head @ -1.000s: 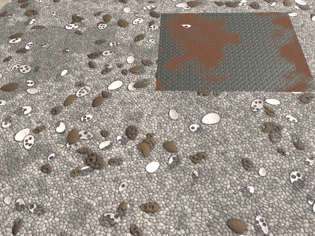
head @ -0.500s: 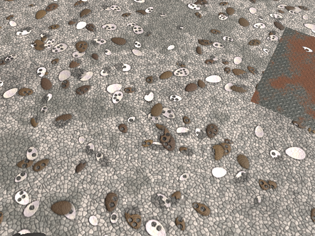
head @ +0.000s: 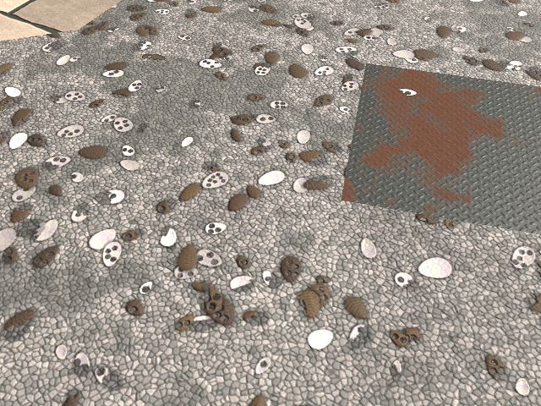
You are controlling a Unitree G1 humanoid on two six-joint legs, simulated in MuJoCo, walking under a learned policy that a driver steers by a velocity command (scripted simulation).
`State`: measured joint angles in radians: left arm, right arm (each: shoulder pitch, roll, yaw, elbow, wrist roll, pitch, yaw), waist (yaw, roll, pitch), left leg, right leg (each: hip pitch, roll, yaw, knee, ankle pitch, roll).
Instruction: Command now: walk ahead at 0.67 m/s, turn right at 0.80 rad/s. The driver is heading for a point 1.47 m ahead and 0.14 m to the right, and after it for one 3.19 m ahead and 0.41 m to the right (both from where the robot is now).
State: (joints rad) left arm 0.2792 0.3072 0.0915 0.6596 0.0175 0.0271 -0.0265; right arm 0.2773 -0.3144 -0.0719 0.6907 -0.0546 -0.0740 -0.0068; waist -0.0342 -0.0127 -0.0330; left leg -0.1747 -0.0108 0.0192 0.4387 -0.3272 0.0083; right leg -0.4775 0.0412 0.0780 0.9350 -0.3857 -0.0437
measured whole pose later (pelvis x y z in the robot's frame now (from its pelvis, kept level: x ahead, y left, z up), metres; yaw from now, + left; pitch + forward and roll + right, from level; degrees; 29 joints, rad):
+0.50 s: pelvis +0.21 -0.07 -0.01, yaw -23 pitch +2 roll +0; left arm 0.15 0.30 0.05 0.62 0.00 -0.02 -0.01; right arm 0.13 -0.33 -0.03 0.64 -0.02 -0.05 -0.04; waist 0.01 0.02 0.10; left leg -0.67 0.06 -0.09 1.16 -0.38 -0.08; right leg -0.41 0.14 0.07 0.49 -0.11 -0.10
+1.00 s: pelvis +0.30 -0.03 +0.01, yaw -5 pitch +4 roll -3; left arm 0.06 0.32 0.08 0.69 0.00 0.01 0.03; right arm 0.25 -0.33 -0.07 0.60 0.02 0.03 -0.03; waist -0.01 -0.02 0.06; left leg -0.30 -0.05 -0.16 0.46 -0.22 0.04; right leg -0.55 0.07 0.10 1.05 -0.40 0.08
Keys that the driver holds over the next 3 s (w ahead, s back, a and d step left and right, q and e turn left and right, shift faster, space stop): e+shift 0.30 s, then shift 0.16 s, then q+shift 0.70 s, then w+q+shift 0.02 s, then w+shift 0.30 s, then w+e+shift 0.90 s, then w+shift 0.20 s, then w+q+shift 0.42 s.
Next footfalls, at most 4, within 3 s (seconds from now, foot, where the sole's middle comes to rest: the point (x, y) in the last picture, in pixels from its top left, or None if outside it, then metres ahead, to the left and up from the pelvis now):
0.28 right None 0.30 -0.16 -0.77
0.80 left None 0.35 0.05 -0.77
1.26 right None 0.41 -0.16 -0.77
1.68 left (209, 376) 0.57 0.16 -0.77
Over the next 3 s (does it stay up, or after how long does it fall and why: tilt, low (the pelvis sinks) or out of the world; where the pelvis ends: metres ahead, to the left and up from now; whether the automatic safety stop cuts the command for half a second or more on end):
stays up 1.57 -0.26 -0.02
